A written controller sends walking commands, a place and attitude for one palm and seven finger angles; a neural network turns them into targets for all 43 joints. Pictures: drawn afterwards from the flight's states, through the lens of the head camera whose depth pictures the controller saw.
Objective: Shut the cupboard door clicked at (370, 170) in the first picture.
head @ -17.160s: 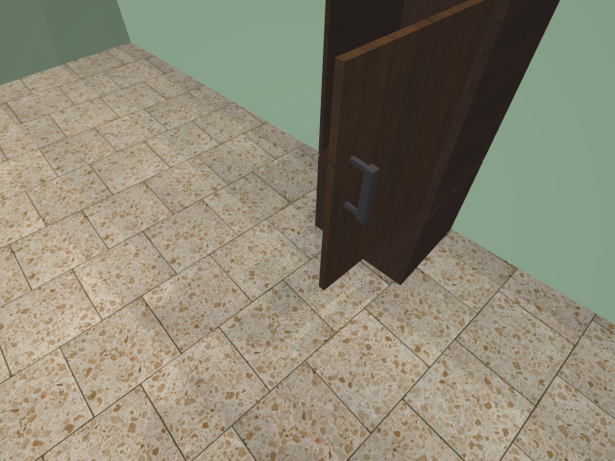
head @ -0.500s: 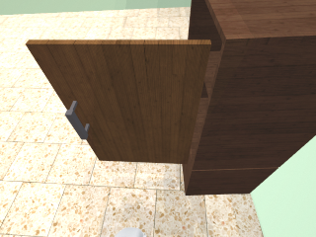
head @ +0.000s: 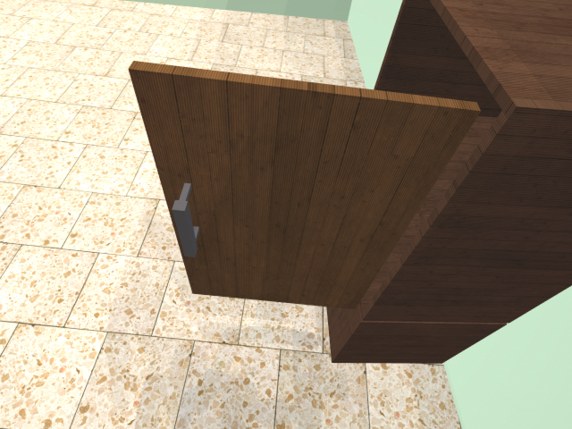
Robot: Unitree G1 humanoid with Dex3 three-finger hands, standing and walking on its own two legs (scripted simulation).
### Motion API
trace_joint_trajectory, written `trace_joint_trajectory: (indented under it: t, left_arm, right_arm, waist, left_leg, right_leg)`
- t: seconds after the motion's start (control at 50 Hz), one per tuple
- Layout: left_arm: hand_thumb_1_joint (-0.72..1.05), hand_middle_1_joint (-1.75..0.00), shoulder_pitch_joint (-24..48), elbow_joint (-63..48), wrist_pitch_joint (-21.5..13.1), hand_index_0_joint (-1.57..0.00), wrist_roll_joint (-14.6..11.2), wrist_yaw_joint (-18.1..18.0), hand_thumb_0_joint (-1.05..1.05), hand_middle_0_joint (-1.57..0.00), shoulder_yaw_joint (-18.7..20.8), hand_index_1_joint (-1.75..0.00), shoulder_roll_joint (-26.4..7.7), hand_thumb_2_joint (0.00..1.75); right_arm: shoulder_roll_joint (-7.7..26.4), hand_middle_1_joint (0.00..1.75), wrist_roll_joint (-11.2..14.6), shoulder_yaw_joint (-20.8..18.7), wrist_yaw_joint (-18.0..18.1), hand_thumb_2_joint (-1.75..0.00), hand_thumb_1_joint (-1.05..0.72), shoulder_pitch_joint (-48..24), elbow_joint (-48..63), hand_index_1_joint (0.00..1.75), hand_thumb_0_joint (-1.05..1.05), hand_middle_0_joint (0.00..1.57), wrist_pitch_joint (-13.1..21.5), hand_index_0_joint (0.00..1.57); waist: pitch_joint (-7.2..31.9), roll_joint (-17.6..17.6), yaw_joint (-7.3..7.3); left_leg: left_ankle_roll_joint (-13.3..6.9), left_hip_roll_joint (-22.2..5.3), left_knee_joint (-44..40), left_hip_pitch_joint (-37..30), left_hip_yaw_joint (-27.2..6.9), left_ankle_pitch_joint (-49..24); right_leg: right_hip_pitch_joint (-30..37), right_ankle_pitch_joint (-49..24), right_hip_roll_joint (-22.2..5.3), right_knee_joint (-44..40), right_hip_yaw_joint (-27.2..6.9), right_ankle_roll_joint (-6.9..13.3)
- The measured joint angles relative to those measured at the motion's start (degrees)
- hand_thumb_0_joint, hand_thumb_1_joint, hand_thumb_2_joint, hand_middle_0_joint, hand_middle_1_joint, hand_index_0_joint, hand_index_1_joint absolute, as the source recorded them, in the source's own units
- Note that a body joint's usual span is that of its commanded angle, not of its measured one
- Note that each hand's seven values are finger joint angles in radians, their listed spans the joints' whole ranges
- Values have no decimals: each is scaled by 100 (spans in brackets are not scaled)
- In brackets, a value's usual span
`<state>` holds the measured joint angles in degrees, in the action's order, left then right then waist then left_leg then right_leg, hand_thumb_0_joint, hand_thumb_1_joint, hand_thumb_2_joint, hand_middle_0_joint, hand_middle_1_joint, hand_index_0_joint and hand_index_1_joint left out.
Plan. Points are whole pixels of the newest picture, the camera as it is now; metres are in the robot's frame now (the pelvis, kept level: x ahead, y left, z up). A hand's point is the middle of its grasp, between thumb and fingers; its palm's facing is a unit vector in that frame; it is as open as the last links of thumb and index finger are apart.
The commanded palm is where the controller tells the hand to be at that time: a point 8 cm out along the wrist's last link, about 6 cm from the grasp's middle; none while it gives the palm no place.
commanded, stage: come to a stop and stand still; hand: left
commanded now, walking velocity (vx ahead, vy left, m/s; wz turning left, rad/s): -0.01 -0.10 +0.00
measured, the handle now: (188, 221) +0.41 +0.20 +0.00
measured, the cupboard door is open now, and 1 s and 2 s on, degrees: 85 85 85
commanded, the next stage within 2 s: look again from close up in 0.82 s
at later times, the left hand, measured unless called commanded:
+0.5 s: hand out of the picture -0.02 +0.11 -0.17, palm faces +0.03 -0.97 -0.22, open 7.3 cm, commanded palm none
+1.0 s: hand out of the picture -0.10 +0.07 -0.17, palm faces +0.04 -0.98 -0.17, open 7.4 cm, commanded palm none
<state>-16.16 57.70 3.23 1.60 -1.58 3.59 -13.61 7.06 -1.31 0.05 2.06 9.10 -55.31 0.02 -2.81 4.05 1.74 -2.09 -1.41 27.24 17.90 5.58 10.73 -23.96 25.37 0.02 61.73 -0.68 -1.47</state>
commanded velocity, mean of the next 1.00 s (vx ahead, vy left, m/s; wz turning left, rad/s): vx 0.00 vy -0.01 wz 0.00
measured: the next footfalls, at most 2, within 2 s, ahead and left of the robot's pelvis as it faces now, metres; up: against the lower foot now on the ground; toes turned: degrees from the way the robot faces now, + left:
right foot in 0.26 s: +0.01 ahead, -0.12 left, +0.00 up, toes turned +0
left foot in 0.54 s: -0.02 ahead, +0.05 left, +0.00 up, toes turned +0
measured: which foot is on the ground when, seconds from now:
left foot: down 0.00-0.30, up 0.32-0.52, down 0.54-1.00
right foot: up 0.00-0.24, down 0.26-1.00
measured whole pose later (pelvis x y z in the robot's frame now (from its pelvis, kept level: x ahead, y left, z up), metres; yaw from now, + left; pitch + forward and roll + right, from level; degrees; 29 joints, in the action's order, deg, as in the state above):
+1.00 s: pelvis -0.07 -0.08 +0.00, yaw -1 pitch -2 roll +0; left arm -19.5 64.3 -2.5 1.2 -3.5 -0.6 -4.8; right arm 8.5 -0.4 0.0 2.5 15.0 -63.6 0.0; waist -4.0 -1.1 1.0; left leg 0.6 -2.8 30.7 12.8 2.7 16.6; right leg -8.7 13.1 4.0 23.2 4.5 4.6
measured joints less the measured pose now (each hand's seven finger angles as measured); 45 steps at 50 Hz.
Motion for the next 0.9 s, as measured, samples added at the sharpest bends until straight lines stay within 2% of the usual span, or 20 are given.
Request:
trace_joint_trajectory:
  t: [0.08, 0.18, 0.22, 0.26, 0.28, 0.32, 0.36, 0.42, 0.46, 0.5, 0.56, 0.6, 0.64, 0.72, 0.9]
  left_arm:
    - [91, -29, 89, -23, 77, -19, 4, 50, 1, -20, -24, -30, 147, 89]
    - [91, -29, 347, -84, 64, -19, -21, 84, 1, -20, -69, -30, 281, 89]
    - [91, -29, 447, -113, 6, -19, -44, 82, 1, -20, -86, -30, 326, 89]
    - [91, -29, 473, -152, -78, -19, -46, 61, 1, -20, -93, -30, 337, 89]
    - [91, -29, 488, -130, -125, -20, -33, 36, 1, -20, -98, -30, 367, 89]
    - [92, -29, 432, -87, -145, -20, -20, 3, 1, -20, -148, -30, 425, 89]
    - [93, -29, 305, -64, -165, -20, -18, -20, 0, -20, -183, -30, 439, 89]
    - [93, -29, 160, 10, -204, -20, -43, -49, 1, -20, -198, -30, 453, 89]
    - [93, -29, 95, 69, -226, -20, -50, -50, 1, -20, -204, -30, 465, 89]
    - [93, -29, 42, 128, -252, -20, -54, -52, 1, -20, -214, -30, 481, 89]
    - [93, -29, -16, 262, -285, -20, -81, -51, 1, -20, -237, -30, 505, 89]
    - [93, -29, -9, 382, -292, -20, -104, -58, 1, -20, -235, -30, 487, 89]
    - [93, -29, -52, 488, -314, -20, -126, -54, 1, -20, -260, -30, 538, 89]
    - [92, -29, -160, 672, -325, -20, -129, -27, 1, -20, -335, -30, 714, 89]
    - [91, -29, -318, 796, -359, -20, -94, -42, 1, -20, -387, -30, 828, 89]
  right_arm:
    - [67, 30, -31, -40, 33, -90, -92, 68, -52, 30, -1, 21, 12, 21]
    - [200, 30, -60, -140, 16, -90, -91, 297, -199, 30, 0, 21, -34, 21]
    - [257, 30, -56, -184, -10, -90, -91, 433, -286, 30, 0, 21, -76, 21]
    - [285, 30, -31, -223, -35, -90, -91, 601, -385, 30, 0, 21, -131, 21]
    - [312, 30, -6, -241, -45, -90, -91, 656, -456, 30, 0, 21, -171, 21]
    - [344, 30, 19, -255, -70, -90, -91, 798, -587, 30, 0, 20, -291, 20]
    - [323, 30, 8, -241, -109, -90, -91, 940, -693, 30, 0, 20, -367, 20]
    - [246, 30, 4, -201, -126, -90, -91, 1027, -796, 30, 0, 20, -366, 20]
    - [180, 30, 15, -178, -124, -90, -91, 1052, -819, 30, 0, 20, -325, 20]
    - [109, 30, 23, -148, -107, -90, -91, 1048, -839, 30, 0, 20, -283, 20]
    - [-5, 30, 42, -87, -53, -90, -91, 988, -909, 30, 0, 20, -168, 20]
    - [-150, 30, 47, -27, -18, -90, -91, 882, -985, 30, 0, 20, -87, 20]
    - [-214, 30, 49, 24, 16, -90, -91, 801, -1020, 30, 0, 20, -16, 20]
    - [-134, 30, 67, 35, 83, -90, -92, 703, -1123, 30, 2, 20, -26, 20]
    - [-23, 30, 64, 36, 74, -90, -93, 664, -1100, 30, 2, 20, -23, 20]
  waist:
    - [0, -125, -128]
    - [-60, -272, -312]
    - [-54, -321, -361]
    - [1, -299, -366]
    - [-5, -359, -363]
    - [59, -497, -388]
    - [202, -516, -351]
    - [276, -503, -310]
    - [272, -498, -306]
    - [242, -495, -283]
    - [167, -483, -260]
    - [47, -276, -187]
    - [-8, -211, -110]
    - [-13, -286, -48]
    - [57, -346, -65]
  left_leg:
    - [6, -107, -181, -3, 56, -156]
    - [83, -191, -249, 52, 47, -336]
    - [140, -194, -216, 108, 27, -393]
    - [221, -152, -91, 193, 38, -397]
    - [261, -182, 50, 240, 8, -311]
    - [292, -189, 342, 294, -166, 438]
    - [264, -153, 751, 363, -286, 853]
    - [261, -159, 1310, 354, -370, 846]
    - [281, -177, 1387, 237, -375, 847]
    - [304, -187, 1130, 7, -354, 838]
    - [317, -194, 239, -483, -362, 609]
    - [357, -118, 48, -591, -310, 523]
    - [380, -113, -88, -677, -257, 397]
    - [383, -108, -267, -831, -227, 292]
    - [403, -105, -524, -971, -244, 132]
  right_leg:
    - [186, 197, 27, -304, 96, -39]
    - [630, 390, -55, -1472, 230, 8]
    - [874, 160, -75, -2149, 274, 68]
    - [1227, -360, -123, -3032, 314, 140]
    - [1289, -667, -93, -3190, 343, 200]
    - [1355, -716, -18, -3183, 440, 332]
    - [1441, -733, 13, -3340, 472, 420]
    - [1545, -874, 105, -3600, 485, 508]
    - [1536, -922, 181, -3656, 519, 558]
    - [1479, -919, 263, -3628, 564, 599]
    - [1332, -826, 372, -3438, 649, 627]
    - [1348, -833, 296, -3430, 608, 632]
    - [1408, -910, 294, -3539, 556, 623]
    - [1547, -1003, 299, -3703, 525, 612]
    - [1668, -1116, 309, -3903, 543, 641]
